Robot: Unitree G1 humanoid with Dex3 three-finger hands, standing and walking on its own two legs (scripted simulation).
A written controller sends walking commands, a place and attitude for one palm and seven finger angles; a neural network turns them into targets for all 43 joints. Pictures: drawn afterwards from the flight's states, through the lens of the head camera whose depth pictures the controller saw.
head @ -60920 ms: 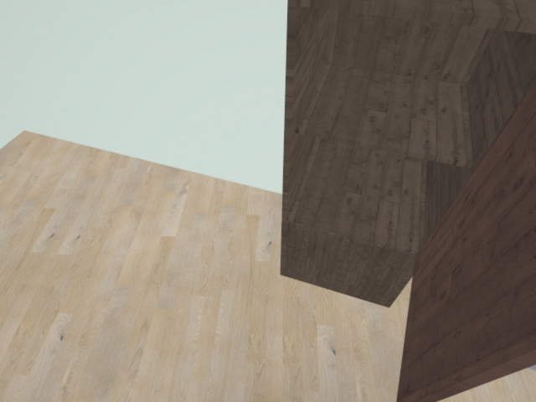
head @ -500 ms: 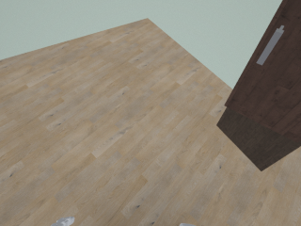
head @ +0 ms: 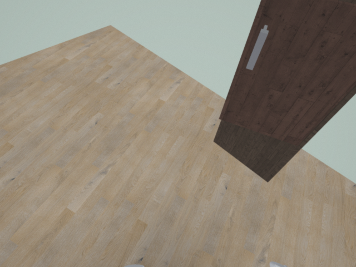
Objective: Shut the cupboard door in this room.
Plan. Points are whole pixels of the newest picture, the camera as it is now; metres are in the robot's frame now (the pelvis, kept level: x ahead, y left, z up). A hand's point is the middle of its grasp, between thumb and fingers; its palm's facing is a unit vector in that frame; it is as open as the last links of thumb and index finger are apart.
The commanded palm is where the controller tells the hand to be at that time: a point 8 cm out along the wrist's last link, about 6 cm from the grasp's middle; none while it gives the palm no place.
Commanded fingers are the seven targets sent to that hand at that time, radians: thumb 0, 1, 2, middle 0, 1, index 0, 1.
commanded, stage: turn to face it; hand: left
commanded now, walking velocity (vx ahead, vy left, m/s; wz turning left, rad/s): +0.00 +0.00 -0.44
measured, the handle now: (257, 47) +0.78 -0.21 +0.08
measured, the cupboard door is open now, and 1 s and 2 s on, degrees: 21 21 21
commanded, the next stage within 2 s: take the last steps up to it in 0.30 s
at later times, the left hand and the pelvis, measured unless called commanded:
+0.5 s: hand out of the picture +0.12 +0.14 -0.14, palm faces -0.20 -0.95 -0.25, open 7.4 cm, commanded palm none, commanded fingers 0.00 0.90 0.90 -0.20 -0.30 -0.20 -0.30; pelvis +0.00 -0.04 +0.01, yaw -12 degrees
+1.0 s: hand (148, 231) +0.22 +0.09 -0.16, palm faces -0.33 -0.93 -0.14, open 7.4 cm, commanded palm none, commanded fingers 0.00 0.90 0.90 -0.20 -0.30 -0.20 -0.30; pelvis +0.10 -0.07 +0.02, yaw -19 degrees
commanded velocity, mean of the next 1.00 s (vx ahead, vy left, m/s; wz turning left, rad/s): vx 0.19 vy -0.08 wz -0.22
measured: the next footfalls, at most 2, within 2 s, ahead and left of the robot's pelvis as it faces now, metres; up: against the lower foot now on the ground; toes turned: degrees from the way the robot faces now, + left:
right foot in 0.34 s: +0.01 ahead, -0.14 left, +0.00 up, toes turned -12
left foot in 0.70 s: +0.10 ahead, +0.06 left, +0.00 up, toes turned -9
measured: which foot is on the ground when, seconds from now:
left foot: down 0.00-0.34, up 0.36-0.68, down 0.70-1.00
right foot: up 0.00-0.32, down 0.34-0.70, up 0.72-1.00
